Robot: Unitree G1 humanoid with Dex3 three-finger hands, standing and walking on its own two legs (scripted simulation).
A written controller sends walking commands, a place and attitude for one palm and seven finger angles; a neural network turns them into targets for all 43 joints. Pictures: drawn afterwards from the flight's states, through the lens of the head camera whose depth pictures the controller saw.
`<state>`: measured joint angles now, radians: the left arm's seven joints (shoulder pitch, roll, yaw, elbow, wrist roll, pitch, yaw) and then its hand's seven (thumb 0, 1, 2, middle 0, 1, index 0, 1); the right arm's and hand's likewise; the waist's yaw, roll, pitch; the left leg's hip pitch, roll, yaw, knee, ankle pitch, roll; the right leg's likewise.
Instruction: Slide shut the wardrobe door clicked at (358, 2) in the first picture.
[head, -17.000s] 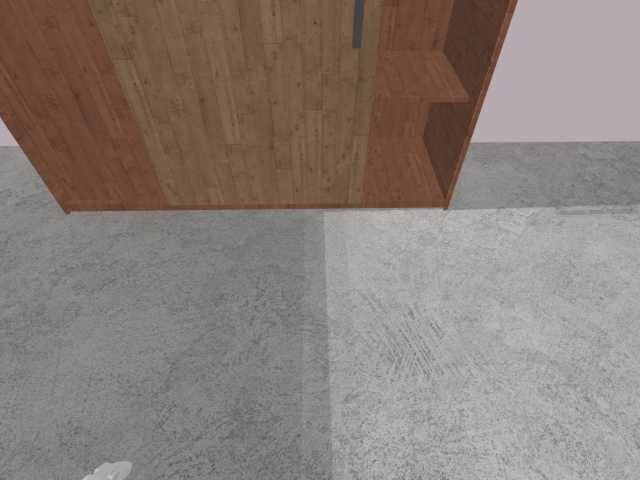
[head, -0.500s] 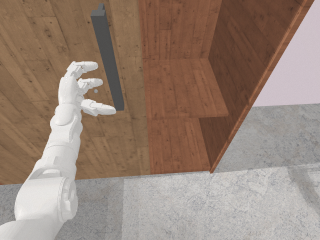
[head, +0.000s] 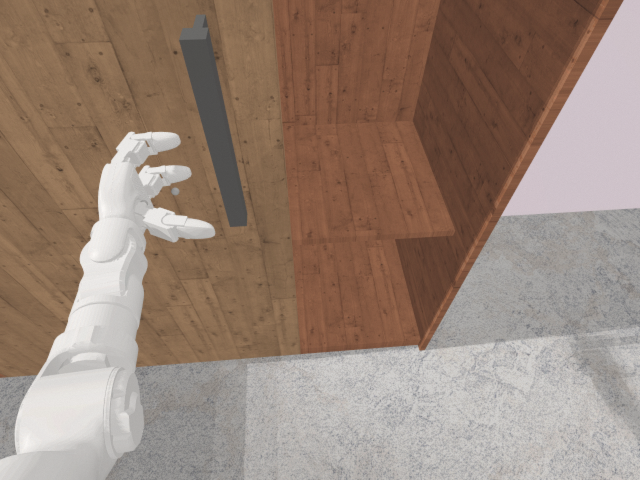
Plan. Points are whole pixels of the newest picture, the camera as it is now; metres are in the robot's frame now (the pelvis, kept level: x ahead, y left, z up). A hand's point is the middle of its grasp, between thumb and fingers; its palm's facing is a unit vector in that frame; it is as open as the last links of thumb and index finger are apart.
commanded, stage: move the hooked fingers beside the handle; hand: left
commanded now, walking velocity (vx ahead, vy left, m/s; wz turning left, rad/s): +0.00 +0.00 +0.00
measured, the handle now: (222, 137) +0.52 +0.12 +0.15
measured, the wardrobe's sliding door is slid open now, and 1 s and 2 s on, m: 0.39 0.39 0.39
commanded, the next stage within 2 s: feel for the door with the fingertips in 0.86 s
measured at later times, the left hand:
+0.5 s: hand (169, 193) +0.44 +0.18 +0.12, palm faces +0.07 -1.00 +0.01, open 14.0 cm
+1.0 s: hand (174, 185) +0.46 +0.18 +0.12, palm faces +0.07 -1.00 +0.02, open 14.0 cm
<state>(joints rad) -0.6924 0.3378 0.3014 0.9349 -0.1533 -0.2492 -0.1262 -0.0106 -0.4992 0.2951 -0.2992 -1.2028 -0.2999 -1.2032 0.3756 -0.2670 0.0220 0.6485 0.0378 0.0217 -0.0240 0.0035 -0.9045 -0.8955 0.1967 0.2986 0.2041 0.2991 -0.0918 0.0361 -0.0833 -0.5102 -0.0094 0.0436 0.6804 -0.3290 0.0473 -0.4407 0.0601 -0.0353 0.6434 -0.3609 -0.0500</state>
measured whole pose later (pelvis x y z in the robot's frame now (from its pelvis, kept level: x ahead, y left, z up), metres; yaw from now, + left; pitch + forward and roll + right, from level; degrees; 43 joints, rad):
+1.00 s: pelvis +0.00 +0.01 +0.00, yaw +0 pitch +10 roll -1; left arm -0.77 0.36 0.32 1.01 -0.14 -0.26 -0.14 -0.01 -0.50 0.30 -0.30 -1.20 -0.30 -1.20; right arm 0.38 -0.27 0.02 0.66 0.03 0.00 -0.02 0.00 -0.90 -0.90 0.20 0.30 0.20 0.30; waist -0.11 0.03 -0.08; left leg -0.55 -0.01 0.04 0.70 -0.33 0.05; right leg -0.48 0.06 -0.03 0.66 -0.36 -0.04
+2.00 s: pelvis -0.01 -0.01 +0.00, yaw +1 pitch +11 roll -1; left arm -0.87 0.37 0.31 1.11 -0.12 -0.29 -0.10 -0.01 -0.50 0.30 -0.36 -1.24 -0.36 -1.25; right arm 0.39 -0.28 0.02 0.68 0.02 0.01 -0.02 0.00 -0.91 -0.90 0.20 0.30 0.20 0.30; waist -0.13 0.03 -0.07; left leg -0.57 0.00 0.02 0.70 -0.32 0.03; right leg -0.50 0.07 -0.05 0.66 -0.36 -0.07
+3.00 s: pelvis +0.00 +0.00 +0.00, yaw +0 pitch +10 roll -1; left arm -0.73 0.22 0.23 0.91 -0.12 -0.25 0.02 -0.01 -0.50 0.30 -0.30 -1.20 -0.30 -1.20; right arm 0.37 -0.25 0.01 0.66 0.02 0.01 0.01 0.00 -0.91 -0.90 0.20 0.30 0.20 0.30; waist -0.10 0.04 -0.09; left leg -0.52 -0.01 0.04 0.69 -0.34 0.04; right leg -0.45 0.06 -0.03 0.65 -0.37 -0.05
